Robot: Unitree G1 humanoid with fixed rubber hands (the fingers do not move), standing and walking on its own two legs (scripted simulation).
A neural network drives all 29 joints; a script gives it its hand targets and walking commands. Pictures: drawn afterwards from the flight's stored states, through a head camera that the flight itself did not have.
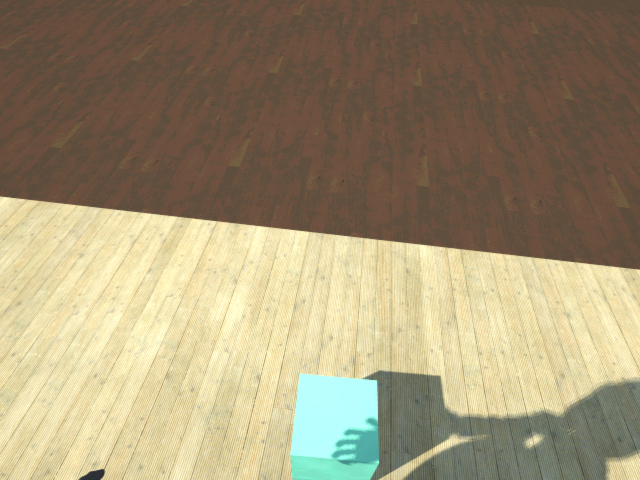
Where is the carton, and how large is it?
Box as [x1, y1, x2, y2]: [290, 374, 378, 479]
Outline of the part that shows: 300,374 290,453 292,479 369,479 378,463 376,380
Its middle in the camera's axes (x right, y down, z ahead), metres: +0.03 +0.53 +1.06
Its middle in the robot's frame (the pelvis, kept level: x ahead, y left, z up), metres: +0.40 -0.05 -0.66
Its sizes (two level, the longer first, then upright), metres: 0.210 0.200 0.250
